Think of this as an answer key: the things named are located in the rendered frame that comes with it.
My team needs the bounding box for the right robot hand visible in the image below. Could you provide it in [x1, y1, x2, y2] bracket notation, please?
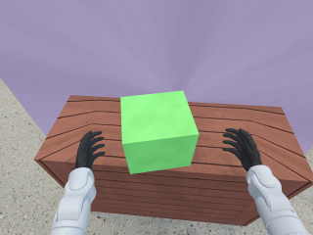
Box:
[222, 128, 263, 171]

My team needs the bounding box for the left robot forearm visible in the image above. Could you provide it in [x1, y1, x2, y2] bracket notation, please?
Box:
[49, 167, 97, 235]

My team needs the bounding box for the pedestal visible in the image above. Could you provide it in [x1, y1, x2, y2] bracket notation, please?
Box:
[34, 95, 313, 226]

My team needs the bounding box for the carton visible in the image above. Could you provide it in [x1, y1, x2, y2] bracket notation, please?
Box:
[120, 90, 200, 174]

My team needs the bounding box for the right robot forearm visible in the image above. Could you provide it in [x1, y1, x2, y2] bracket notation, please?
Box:
[246, 164, 312, 235]

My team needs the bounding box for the left robot hand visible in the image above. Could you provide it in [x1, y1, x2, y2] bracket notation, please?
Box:
[74, 130, 106, 170]

